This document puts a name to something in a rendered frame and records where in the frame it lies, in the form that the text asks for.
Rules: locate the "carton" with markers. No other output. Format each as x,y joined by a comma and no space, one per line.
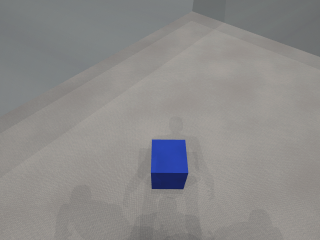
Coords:
169,165

